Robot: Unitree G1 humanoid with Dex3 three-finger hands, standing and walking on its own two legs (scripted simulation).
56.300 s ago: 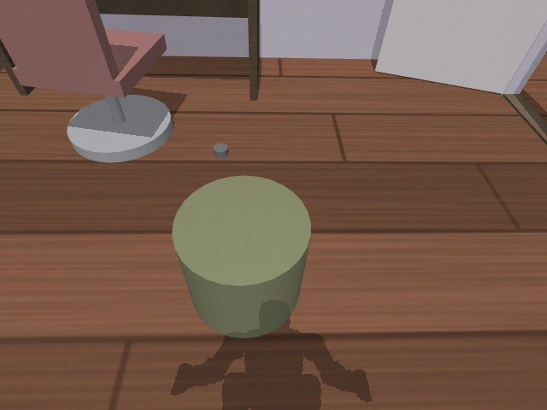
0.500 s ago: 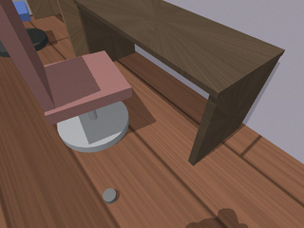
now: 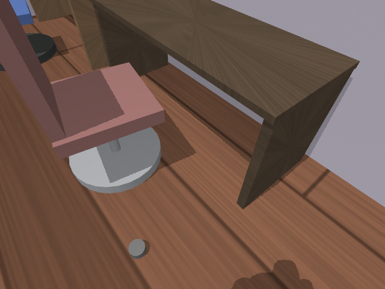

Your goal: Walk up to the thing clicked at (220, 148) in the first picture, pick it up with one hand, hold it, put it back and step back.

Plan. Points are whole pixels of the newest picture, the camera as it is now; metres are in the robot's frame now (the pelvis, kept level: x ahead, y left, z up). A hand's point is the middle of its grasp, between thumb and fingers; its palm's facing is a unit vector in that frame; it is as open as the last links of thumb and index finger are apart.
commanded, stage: stand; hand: left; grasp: from above
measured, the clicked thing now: (137, 248) +0.44 +0.27 -0.76
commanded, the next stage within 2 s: step back in 0.52 s
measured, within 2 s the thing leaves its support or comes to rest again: neither
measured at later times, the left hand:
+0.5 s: hand out of the picture +0.02 +0.22 -0.17, palm faces +0.00 -0.96 -0.28, open 7.4 cm
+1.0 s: hand out of the picture +0.07 +0.29 -0.17, palm faces -0.01 -0.92 -0.39, open 7.4 cm
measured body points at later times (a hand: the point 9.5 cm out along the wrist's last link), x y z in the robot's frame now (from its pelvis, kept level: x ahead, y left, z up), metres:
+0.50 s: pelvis -0.01 +0.00 +0.00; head +0.00 +0.00 +0.45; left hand +0.02 +0.27 -0.15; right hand +0.02 -0.26 -0.15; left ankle +0.00 +0.14 -0.75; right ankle +0.00 -0.14 -0.75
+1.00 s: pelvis -0.08 +0.02 -0.03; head -0.01 +0.04 +0.41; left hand +0.07 +0.34 -0.15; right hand +0.01 -0.31 -0.14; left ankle -0.10 +0.13 -0.75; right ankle +0.00 -0.13 -0.74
